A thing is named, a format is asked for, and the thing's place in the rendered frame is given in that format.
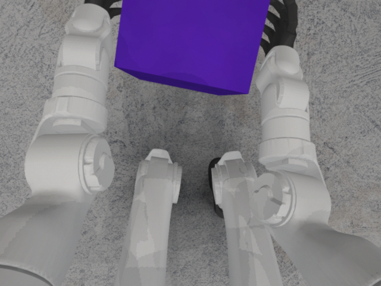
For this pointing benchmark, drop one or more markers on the right robot thigh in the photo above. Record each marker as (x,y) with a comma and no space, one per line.
(251,256)

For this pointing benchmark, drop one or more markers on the carton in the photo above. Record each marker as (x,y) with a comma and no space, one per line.
(208,46)

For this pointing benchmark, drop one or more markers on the robot right hand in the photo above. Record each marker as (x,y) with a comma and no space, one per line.
(285,26)

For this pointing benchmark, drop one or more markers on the robot left hand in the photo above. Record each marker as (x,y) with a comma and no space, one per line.
(106,5)

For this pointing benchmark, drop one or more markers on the robot left forearm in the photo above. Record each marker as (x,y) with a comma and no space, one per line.
(81,76)

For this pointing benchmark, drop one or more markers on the right robot foot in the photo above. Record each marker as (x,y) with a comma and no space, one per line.
(218,210)

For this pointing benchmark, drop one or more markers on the robot right upper arm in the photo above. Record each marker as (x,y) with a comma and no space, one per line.
(295,209)

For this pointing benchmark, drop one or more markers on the robot right forearm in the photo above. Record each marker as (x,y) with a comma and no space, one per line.
(285,116)

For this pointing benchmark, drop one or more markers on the robot left upper arm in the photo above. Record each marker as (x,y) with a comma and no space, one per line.
(38,240)

